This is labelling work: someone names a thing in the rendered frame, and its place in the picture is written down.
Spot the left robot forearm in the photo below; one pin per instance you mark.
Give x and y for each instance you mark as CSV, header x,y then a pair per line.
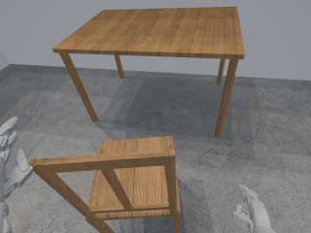
x,y
5,225

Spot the table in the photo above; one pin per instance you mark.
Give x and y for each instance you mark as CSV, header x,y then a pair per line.
x,y
202,32

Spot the robot right hand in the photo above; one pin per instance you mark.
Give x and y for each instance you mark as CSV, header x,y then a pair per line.
x,y
254,215

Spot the chair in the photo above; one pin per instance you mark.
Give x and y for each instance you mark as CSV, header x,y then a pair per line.
x,y
133,178

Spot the robot left hand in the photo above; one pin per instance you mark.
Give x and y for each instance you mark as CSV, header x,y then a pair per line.
x,y
20,174

